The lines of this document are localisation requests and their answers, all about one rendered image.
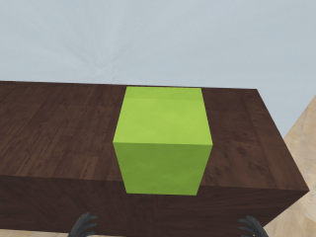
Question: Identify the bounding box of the left robot hand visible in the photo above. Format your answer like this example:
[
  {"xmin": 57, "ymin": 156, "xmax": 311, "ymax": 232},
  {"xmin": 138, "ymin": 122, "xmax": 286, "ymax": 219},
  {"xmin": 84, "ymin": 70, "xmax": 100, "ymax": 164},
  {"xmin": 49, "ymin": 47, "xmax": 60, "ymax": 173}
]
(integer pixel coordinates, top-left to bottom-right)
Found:
[{"xmin": 67, "ymin": 211, "xmax": 98, "ymax": 237}]

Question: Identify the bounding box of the right robot hand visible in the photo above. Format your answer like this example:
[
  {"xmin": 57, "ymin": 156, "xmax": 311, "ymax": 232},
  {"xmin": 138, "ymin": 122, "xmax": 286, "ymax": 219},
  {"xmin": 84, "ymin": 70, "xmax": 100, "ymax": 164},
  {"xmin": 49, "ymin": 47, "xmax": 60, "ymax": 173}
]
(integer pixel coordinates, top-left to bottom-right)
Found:
[{"xmin": 238, "ymin": 214, "xmax": 269, "ymax": 237}]

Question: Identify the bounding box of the pedestal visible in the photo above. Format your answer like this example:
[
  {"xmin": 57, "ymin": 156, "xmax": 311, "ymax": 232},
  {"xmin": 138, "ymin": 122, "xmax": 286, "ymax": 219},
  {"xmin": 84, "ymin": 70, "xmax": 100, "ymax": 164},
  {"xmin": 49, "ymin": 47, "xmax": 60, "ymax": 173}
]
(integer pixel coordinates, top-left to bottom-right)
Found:
[{"xmin": 0, "ymin": 80, "xmax": 310, "ymax": 237}]

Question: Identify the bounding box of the carton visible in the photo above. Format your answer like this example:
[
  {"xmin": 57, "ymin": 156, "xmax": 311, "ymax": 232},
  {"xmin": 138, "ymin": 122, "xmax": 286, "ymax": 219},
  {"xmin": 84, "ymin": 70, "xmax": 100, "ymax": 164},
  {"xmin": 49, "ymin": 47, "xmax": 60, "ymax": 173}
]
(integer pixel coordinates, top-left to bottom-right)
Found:
[{"xmin": 113, "ymin": 86, "xmax": 213, "ymax": 196}]

